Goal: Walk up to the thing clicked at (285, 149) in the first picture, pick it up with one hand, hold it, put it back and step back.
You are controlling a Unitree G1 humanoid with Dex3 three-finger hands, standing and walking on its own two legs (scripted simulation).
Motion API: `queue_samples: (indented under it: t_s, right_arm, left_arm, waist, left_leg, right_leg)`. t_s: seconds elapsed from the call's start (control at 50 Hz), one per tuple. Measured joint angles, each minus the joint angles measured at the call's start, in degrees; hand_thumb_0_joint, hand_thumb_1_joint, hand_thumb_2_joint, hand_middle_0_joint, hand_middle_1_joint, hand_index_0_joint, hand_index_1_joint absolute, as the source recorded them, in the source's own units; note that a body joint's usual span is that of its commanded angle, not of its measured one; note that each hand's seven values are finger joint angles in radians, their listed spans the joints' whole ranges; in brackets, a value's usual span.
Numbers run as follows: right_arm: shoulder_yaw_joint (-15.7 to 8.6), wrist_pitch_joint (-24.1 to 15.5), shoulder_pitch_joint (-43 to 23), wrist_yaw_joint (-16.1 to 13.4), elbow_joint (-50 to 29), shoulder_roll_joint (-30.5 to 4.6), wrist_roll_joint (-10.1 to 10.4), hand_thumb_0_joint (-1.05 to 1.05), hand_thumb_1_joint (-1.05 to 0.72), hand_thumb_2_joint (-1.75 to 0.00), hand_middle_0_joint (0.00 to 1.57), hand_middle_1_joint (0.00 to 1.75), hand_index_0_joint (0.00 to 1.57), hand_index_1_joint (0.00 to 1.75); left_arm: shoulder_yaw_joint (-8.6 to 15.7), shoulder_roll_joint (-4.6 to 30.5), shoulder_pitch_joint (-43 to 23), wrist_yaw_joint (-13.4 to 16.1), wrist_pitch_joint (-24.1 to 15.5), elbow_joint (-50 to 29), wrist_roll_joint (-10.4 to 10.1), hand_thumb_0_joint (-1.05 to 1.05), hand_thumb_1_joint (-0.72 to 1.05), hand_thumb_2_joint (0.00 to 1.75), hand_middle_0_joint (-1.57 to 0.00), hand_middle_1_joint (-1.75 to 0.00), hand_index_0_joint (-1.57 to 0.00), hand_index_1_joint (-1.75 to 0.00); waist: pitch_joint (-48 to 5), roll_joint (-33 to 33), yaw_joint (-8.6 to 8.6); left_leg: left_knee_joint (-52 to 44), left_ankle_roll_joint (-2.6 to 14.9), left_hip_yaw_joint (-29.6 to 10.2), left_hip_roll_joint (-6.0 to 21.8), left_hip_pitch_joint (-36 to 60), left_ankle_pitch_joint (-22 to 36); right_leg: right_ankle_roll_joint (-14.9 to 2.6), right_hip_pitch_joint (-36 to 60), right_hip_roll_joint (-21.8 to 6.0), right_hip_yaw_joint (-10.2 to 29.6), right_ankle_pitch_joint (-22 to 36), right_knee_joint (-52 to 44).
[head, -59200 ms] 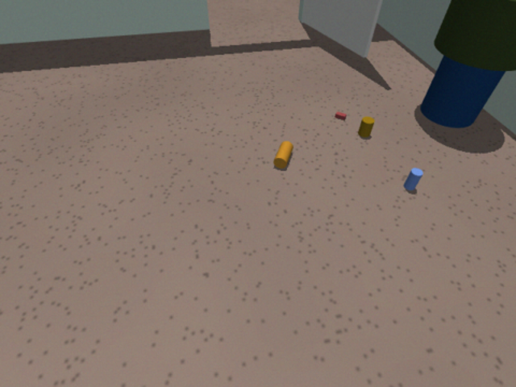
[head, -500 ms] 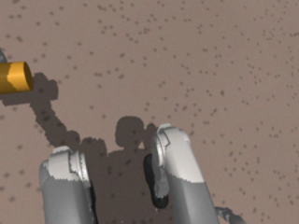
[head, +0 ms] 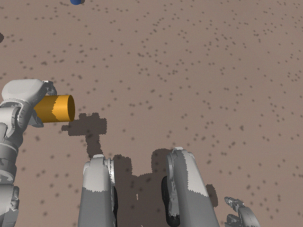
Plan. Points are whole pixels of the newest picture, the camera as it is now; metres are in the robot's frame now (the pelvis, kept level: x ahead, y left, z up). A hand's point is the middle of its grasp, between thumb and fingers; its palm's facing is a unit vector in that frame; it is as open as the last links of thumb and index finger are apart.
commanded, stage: lift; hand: left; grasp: from above
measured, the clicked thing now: (35, 109) +0.45 +0.30 -0.13
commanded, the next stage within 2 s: hold in 0.96 s
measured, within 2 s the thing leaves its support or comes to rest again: neither
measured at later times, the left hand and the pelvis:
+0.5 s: hand out of the picture +0.37 +0.25 +0.11, palm faces -0.45 -0.07 -0.89, open 10.2 cm; pelvis +0.02 -0.01 +0.18, yaw +2 degrees
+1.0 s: hand out of the picture +0.37 +0.22 +0.20, palm faces -0.45 -0.07 -0.89, open 10.2 cm; pelvis +0.06 -0.01 +0.26, yaw +2 degrees
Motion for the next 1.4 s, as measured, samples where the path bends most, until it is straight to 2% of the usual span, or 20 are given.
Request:
queue_samples:
  t_s: [0.32, 0.58, 0.74, 0.84, 1.12, 1.4]
  right_arm:
    - [-0.90, -1.76, 0.91, -3.98, 2.89, 1.86, 2.51, 0.01, -0.91, -0.89, 0.20, 0.30, 0.20, 0.30]
    - [-2.12, -5.80, 4.70, -5.88, 6.28, 1.37, 2.91, 0.01, -0.90, -0.89, 0.20, 0.30, 0.20, 0.30]
    - [-2.85, -6.55, 5.59, -5.79, 7.28, 1.15, 2.87, 0.01, -0.91, -0.89, 0.20, 0.30, 0.20, 0.30]
    - [-3.05, -6.41, 5.66, -5.56, 7.36, 1.28, 2.89, 0.01, -0.91, -0.89, 0.20, 0.30, 0.20, 0.30]
    - [-3.25, -5.48, 5.16, -5.68, 6.97, 1.63, 3.14, 0.01, -0.90, -0.89, 0.20, 0.30, 0.20, 0.30]
    - [-3.31, -4.32, 4.37, -5.57, 5.94, 1.58, 3.56, 0.01, -0.90, -0.89, 0.20, 0.30, 0.20, 0.30]
  left_arm:
    - [-4.40, -8.03, 13.63, 1.66, 4.94, -8.19, -2.95, 0.00, 0.03, 0.37, -0.67, -0.49, -0.70, -0.48]
    - [-7.54, -12.23, 16.96, 4.52, 5.31, -2.22, -1.95, 0.00, 0.02, 0.37, -0.68, -0.49, -0.71, -0.47]
    - [-9.16, -14.88, 16.97, 6.92, 6.17, 0.71, -1.25, 0.00, 0.02, 0.37, -0.68, -0.49, -0.71, -0.48]
    - [-9.55, -15.93, 16.99, 7.56, 7.36, 0.99, -1.53, 0.00, 0.02, 0.37, -0.68, -0.49, -0.71, -0.48]
    - [-11.09, -16.25, 19.52, 4.90, 7.73, -2.12, -2.18, 0.00, 0.03, 0.36, -0.69, -0.48, -0.72, -0.46]
    - [-11.70, -15.77, 21.02, 0.72, 7.22, -5.88, -2.14, 0.00, 0.04, 0.34, -0.68, -0.47, -0.71, -0.45]
  waist:
    - [-0.25, 0.36, 2.63]
    - [0.69, -0.12, 3.71]
    - [2.08, -0.40, 4.18]
    - [3.11, -0.65, 4.50]
    - [4.56, -0.77, 5.77]
    - [4.72, -0.55, 6.81]
  left_leg:
    - [-22.99, -0.89, 2.00, 1.46, 28.41, 3.62]
    - [-41.63, -1.56, 3.19, 2.03, 50.27, 8.06]
    - [-51.10, -1.72, 4.02, 2.07, 60.48, 10.75]
    - [-56.22, -1.75, 4.55, 2.04, 65.62, 12.35]
    - [-66.67, -1.54, 5.70, 1.73, 76.52, 15.19]
    - [-72.55, -1.32, 6.55, 1.46, 83.47, 16.24]
  right_leg:
    - [-0.98, 26.62, 0.61, 0.58, 4.00, -21.65]
    - [-1.76, 47.71, 0.94, 0.82, 8.32, -39.48]
    - [-1.99, 57.44, 0.93, 1.22, 10.80, -48.32]
    - [-2.05, 62.29, 0.90, 1.54, 12.31, -53.09]
    - [-1.84, 72.73, 0.62, 2.28, 15.10, -63.08]
    - [-1.61, 79.30, 0.38, 2.91, 16.17, -68.64]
